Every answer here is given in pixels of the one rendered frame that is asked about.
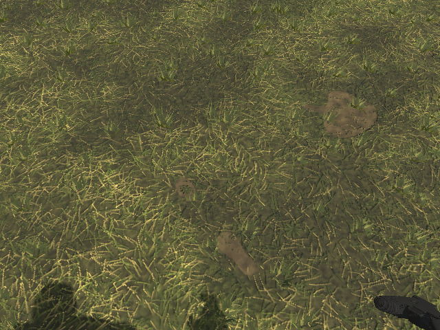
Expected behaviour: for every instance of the robot right hand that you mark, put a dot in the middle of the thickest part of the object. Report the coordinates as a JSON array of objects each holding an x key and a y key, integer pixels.
[{"x": 417, "y": 310}]

